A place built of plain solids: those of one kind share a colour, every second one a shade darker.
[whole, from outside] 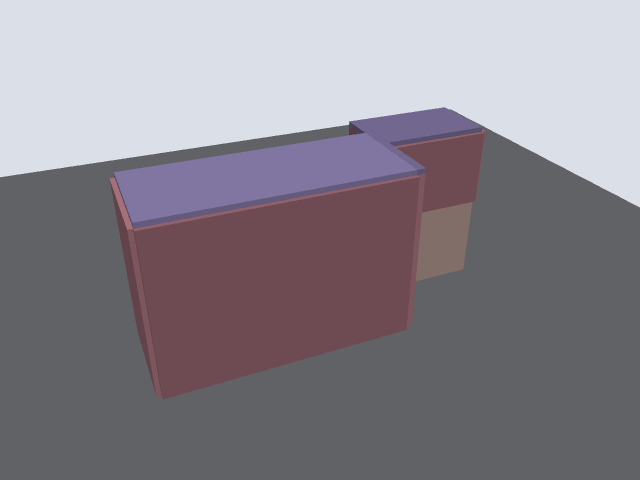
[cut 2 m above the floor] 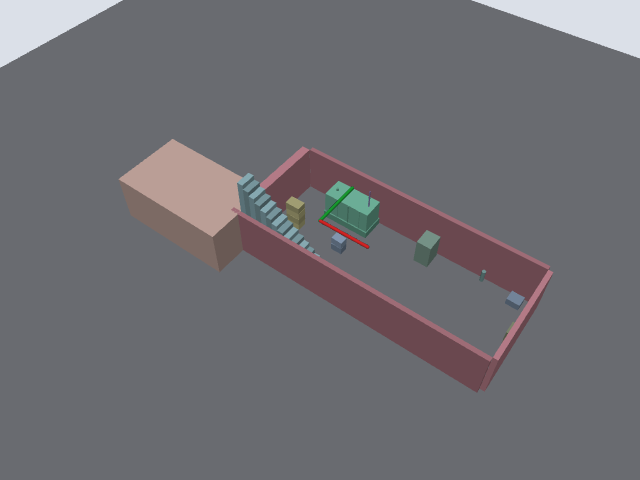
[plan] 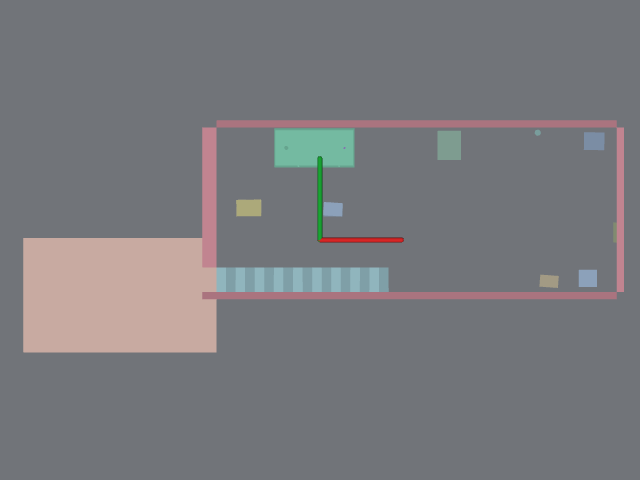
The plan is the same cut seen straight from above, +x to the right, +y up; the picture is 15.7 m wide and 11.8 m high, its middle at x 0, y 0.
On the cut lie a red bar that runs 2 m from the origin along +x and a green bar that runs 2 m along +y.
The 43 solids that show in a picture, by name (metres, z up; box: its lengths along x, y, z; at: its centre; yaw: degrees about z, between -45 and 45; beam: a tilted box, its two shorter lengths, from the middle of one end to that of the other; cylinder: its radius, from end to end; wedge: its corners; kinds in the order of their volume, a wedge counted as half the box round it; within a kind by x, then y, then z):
{
 "floor_1": {"box": [4.75, 2.82, 3.93], "at": [-4.92, -1.36, 1.66]},
 "wall_1": {"box": [0.18, 2.82, 3.14], "at": [-7.39, -1.36, 5.2]},
 "wall_2": {"box": [4.4, 0.18, 3.14], "at": [-5.1, 0.14, 5.2]},
 "wall_3": {"box": [0.35, 1.49, 3.14], "at": [-2.72, -2.02, 5.2]},
 "wall_4": {"box": [0.35, 3.44, 6.82], "at": [-2.72, 1.05, 3.36]},
 "wall_5": {"box": [10.19, 0.18, 6.82], "at": [2.2, -1.37, 3.36]},
 "wall_6": {"box": [9.84, 0.18, 6.82], "at": [2.38, 2.86, 3.36]},
 "wall_7": {"box": [0.18, 4.04, 6.82], "at": [7.39, 0.75, 3.36]},
 "roof_1": {"box": [4.4, 2.82, 0.2], "at": [-5.1, -1.36, 6.87]},
 "roof_2": {"box": [0.35, 5.53, 0.2], "at": [-2.72, 0.0, 6.87]},
 "roof_3": {"box": [9.84, 4.04, 0.2], "at": [2.38, 0.75, 6.87]},
 "tread_1": {"wedge": [[-2.55, -1.28, -0.05], [-2.55, -1.28, 3.43], [-2.55, -0.68, -0.05], [-2.55, -0.68, 3.43], [-2.31, -1.28, -0.05], [-2.31, -1.28, 3.43], [-2.31, -0.68, -0.05], [-2.31, -0.68, 3.43]]},
 "tread_2": {"wedge": [[-2.31, -1.28, -0.05], [-2.31, -1.28, 3.24], [-2.31, -0.68, -0.05], [-2.31, -0.68, 3.24], [-2.08, -1.28, -0.05], [-2.08, -1.28, 3.24], [-2.07, -0.68, -0.05], [-2.07, -0.68, 3.24]]},
 "tread_3": {"wedge": [[-2.08, -1.28, -0.05], [-2.08, -1.28, 3.05], [-2.07, -0.68, -0.05], [-2.07, -0.68, 3.05], [-1.84, -1.28, -0.05], [-1.84, -1.28, 3.05], [-1.84, -0.68, -0.05], [-1.84, -0.68, 3.05]]},
 "tread_4": {"wedge": [[-1.85, -1.28, -0.05], [-1.85, -1.28, 2.86], [-1.84, -0.68, -0.05], [-1.84, -0.68, 2.86], [-1.6, -1.28, -0.05], [-1.6, -1.28, 2.86], [-1.6, -0.68, -0.05], [-1.6, -0.68, 2.86]]},
 "tread_5": {"wedge": [[-1.61, -1.28, -0.05], [-1.61, -1.28, 2.67], [-1.61, -0.68, -0.05], [-1.61, -0.68, 2.67], [-1.37, -1.28, -0.05], [-1.37, -1.28, 2.67], [-1.37, -0.68, -0.05], [-1.37, -0.68, 2.67]]},
 "tread_6": {"wedge": [[-1.37, -1.28, -0.05], [-1.37, -1.28, 2.48], [-1.37, -0.68, -0.05], [-1.37, -0.68, 2.48], [-1.13, -1.28, -0.05], [-1.13, -1.28, 2.48], [-1.13, -0.68, -0.05], [-1.13, -0.68, 2.48]]},
 "tread_7": {"wedge": [[-1.14, -1.28, -0.05], [-1.14, -1.28, 2.29], [-1.14, -0.68, -0.05], [-1.14, -0.68, 2.29], [-0.9, -1.28, -0.05], [-0.9, -1.28, 2.29], [-0.9, -0.68, -0.05], [-0.9, -0.68, 2.29]]},
 "tread_8": {"wedge": [[-0.9, -1.28, -0.05], [-0.9, -1.28, 2.1], [-0.9, -0.68, -0.05], [-0.9, -0.68, 2.1], [-0.66, -1.28, -0.05], [-0.66, -1.28, 2.1], [-0.66, -0.68, -0.05], [-0.66, -0.68, 2.1]]},
 "tread_9": {"wedge": [[-0.67, -1.28, -0.05], [-0.67, -1.28, 1.91], [-0.66, -0.68, -0.05], [-0.66, -0.68, 1.91], [-0.43, -1.28, -0.05], [-0.43, -1.28, 1.91], [-0.43, -0.68, -0.05], [-0.43, -0.68, 1.91]]},
 "tread_10": {"wedge": [[-0.43, -1.28, -0.05], [-0.43, -1.28, 1.72], [-0.43, -0.68, -0.05], [-0.43, -0.68, 1.72], [-0.19, -1.28, -0.05], [-0.19, -1.28, 1.72], [-0.19, -0.68, -0.05], [-0.19, -0.68, 1.72]]},
 "tread_11": {"wedge": [[-0.2, -1.28, -0.05], [-0.2, -1.28, 1.52], [-0.19, -0.68, -0.05], [-0.19, -0.68, 1.53], [0.04, -1.28, -0.05], [0.04, -1.28, 1.53], [0.04, -0.68, -0.05], [0.04, -0.68, 1.53]]},
 "tread_12": {"wedge": [[0.04, -1.28, -0.05], [0.04, -1.28, 1.33], [0.04, -0.68, -0.05], [0.04, -0.68, 1.34], [0.28, -1.28, -0.05], [0.28, -1.28, 1.34], [0.28, -0.68, -0.05], [0.28, -0.68, 1.34]]},
 "tread_13": {"wedge": [[0.27, -1.28, -0.05], [0.27, -1.28, 1.14], [0.27, -0.68, -0.05], [0.27, -0.68, 1.14], [0.51, -1.28, -0.05], [0.51, -1.28, 1.14], [0.51, -0.68, -0.05], [0.51, -0.68, 1.14]]},
 "tread_14": {"wedge": [[0.51, -1.28, -0.05], [0.51, -1.28, 0.95], [0.51, -0.68, -0.05], [0.51, -0.68, 0.95], [0.75, -1.28, -0.05], [0.75, -1.28, 0.95], [0.75, -0.68, -0.05], [0.75, -0.68, 0.95]]},
 "tread_15": {"wedge": [[0.74, -1.28, -0.05], [0.74, -1.28, 0.76], [0.74, -0.68, -0.05], [0.74, -0.68, 0.76], [0.98, -1.28, -0.05], [0.98, -1.28, 0.76], [0.98, -0.68, -0.05], [0.98, -0.68, 0.76]]},
 "tread_16": {"wedge": [[0.98, -1.28, -0.05], [0.98, -1.28, 0.57], [0.98, -0.68, -0.05], [0.98, -0.68, 0.57], [1.21, -1.28, -0.05], [1.21, -1.28, 0.57], [1.22, -0.68, -0.05], [1.22, -0.68, 0.57]]},
 "tread_17": {"wedge": [[1.21, -1.28, -0.05], [1.21, -1.28, 0.38], [1.21, -0.68, -0.05], [1.21, -0.68, 0.38], [1.45, -1.28, -0.05], [1.45, -1.28, 0.38], [1.45, -0.68, -0.05], [1.45, -0.68, 0.38]]},
 "tread_18": {"wedge": [[1.45, -1.28, -0.05], [1.45, -1.28, 0.19], [1.45, -0.68, -0.05], [1.45, -0.68, 0.19], [1.68, -0.68, -0.05], [1.68, -0.68, 0.19], [1.69, -1.28, -0.05], [1.69, -1.28, 0.19]]},
 "plant_1": {"box": [1.98, 0.97, 0.35], "at": [-0.14, 2.26, 0.12]},
 "plant_2": {"box": [1.92, 0.87, 0.92], "at": [-0.14, 2.26, 0.76]},
 "bin_1": {"box": [0.58, 0.72, 1.11], "at": [3.18, 2.33, 0.51]},
 "crate_1": {"box": [0.6, 0.4, 0.35], "at": [-1.76, 0.79, 0.12], "yaw": 0.7},
 "crate_2": {"box": [0.6, 0.4, 0.3], "at": [-1.75, 0.79, 1.05], "yaw": 1.4},
 "crate_3": {"box": [0.6, 0.4, 0.3], "at": [-1.74, 0.78, 0.45], "yaw": -0.2},
 "crate_4": {"box": [0.6, 0.4, 0.3], "at": [-1.74, 0.79, 0.75], "yaw": 0.9},
 "carton_1": {"box": [0.47, 0.33, 0.36], "at": [0.32, 0.74, 0.13], "yaw": -0.4},
 "carton_2": {"box": [0.47, 0.33, 0.31], "at": [0.32, 0.76, 0.47], "yaw": -3.7},
 "carton_3": {"box": [0.45, 0.43, 0.39], "at": [6.58, -0.94, 0.14]},
 "carton_4": {"box": [0.51, 0.44, 0.33], "at": [6.74, 2.43, 0.12], "yaw": -0.8},
 "bucket_1": {"box": [0.46, 0.3, 0.39], "at": [5.63, -1.01, 0.14], "yaw": -4.1},
 "cabinet_1": {"box": [0.09, 0.5, 0.63], "at": [7.25, 0.18, 1.42]},
 "extinguisher_1": {"cylinder": 0.07, "from": [5.35, 2.64, 0.0], "to": [5.35, 2.64, 0.52]}
}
